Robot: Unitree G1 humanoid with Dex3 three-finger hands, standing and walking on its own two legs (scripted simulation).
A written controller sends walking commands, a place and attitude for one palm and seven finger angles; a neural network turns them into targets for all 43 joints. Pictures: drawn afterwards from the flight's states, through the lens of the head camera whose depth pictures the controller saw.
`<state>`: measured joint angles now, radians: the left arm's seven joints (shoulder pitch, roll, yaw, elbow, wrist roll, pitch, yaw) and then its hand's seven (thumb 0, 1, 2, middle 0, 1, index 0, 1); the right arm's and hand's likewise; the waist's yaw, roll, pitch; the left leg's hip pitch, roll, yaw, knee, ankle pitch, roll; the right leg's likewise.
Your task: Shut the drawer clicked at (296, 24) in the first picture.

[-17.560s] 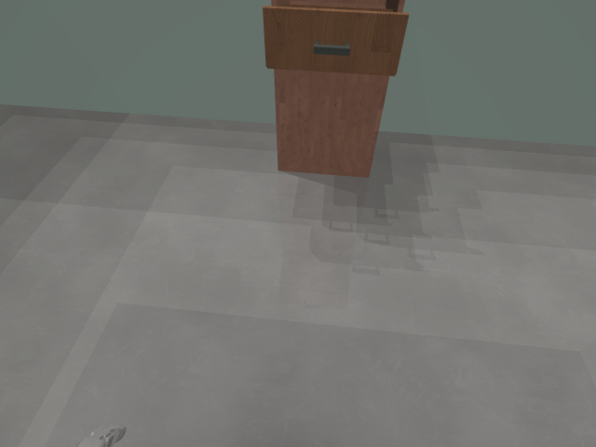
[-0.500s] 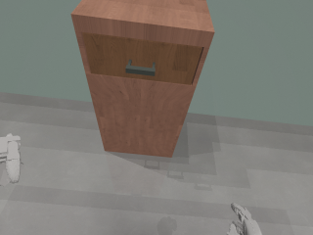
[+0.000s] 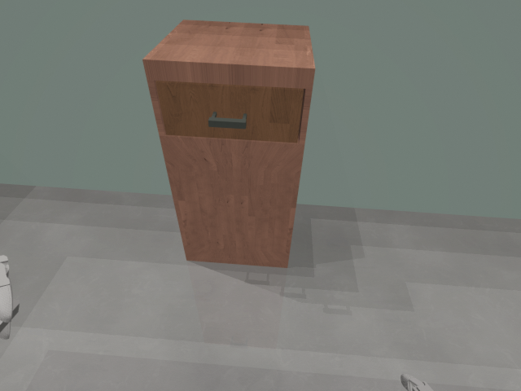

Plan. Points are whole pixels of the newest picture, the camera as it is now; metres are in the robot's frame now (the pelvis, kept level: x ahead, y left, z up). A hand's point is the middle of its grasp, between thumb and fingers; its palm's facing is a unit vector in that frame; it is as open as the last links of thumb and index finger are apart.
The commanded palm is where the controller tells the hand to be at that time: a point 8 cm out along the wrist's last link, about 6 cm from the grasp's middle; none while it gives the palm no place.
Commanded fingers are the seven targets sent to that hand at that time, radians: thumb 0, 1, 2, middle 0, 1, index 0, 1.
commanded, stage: stop stepping back and stand still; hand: left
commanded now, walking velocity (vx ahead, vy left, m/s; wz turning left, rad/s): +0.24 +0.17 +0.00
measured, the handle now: (228, 119) +0.86 +0.18 +0.01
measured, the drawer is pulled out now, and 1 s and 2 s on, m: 0.00 0.00 0.00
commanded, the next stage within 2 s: let the arm hang, fingers relaxed in 0.94 s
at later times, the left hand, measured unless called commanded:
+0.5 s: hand (1, 380) +0.09 +0.27 +0.13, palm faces +0.47 -0.77 -0.42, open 3.3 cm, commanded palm +0.03 +0.30 +0.17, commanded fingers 0.00 0.90 0.90 -1.40 -1.60 -1.40 -1.60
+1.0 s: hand (34, 346) +0.13 +0.26 +0.14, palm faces +0.33 -0.82 -0.47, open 3.3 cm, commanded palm +0.06 +0.31 +0.17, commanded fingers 0.00 0.90 0.90 -1.40 -1.60 -1.40 -1.60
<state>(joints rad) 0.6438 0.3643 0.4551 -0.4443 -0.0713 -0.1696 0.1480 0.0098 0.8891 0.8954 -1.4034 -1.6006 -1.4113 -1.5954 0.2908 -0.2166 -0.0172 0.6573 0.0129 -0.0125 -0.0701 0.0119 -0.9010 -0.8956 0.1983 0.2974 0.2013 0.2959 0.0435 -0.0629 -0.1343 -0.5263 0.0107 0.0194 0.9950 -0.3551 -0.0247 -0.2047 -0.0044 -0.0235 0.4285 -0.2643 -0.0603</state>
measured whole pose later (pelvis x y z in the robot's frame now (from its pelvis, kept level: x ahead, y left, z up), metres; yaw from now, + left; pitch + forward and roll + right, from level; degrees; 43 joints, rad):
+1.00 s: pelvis -0.06 +0.02 -0.01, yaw +3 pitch +1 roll -1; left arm 0.64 0.37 0.32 -0.62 -0.02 -0.19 0.13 0.02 0.89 0.90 -1.40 -1.60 -1.41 -1.60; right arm 0.20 -0.17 0.03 0.62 0.00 -0.12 -0.05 0.01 -0.90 -0.90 0.20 0.30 0.20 0.30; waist 0.00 0.00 0.08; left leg -0.33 0.05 0.05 0.55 -0.24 0.00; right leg -0.21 0.01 -0.07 0.51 -0.31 -0.02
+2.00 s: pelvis -0.07 +0.03 -0.01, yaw +4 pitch -2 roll +0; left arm 0.30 0.11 0.00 1.14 0.01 0.00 0.03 0.01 0.91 0.90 -0.21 -0.31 -0.21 -0.31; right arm 0.32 -0.10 0.00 1.16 -0.02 0.01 -0.03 0.00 -0.91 -0.90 0.20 0.30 0.20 0.30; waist -0.01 -0.01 0.03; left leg -0.23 0.01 0.06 0.43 -0.16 0.02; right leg -0.14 -0.03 -0.07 0.44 -0.27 0.00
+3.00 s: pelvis -0.05 +0.00 +0.00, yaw +4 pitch -2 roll +0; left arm 0.26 0.16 0.02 1.15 0.01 -0.02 0.02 0.01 0.91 0.90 -0.20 -0.30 -0.20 -0.30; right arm 0.25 -0.17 -0.01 1.16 -0.02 0.00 -0.04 0.00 -0.91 -0.90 0.19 0.30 0.20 0.30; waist -0.01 0.01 0.05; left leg -0.20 0.04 0.04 0.41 -0.17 -0.02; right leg -0.09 0.01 -0.09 0.40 -0.28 -0.04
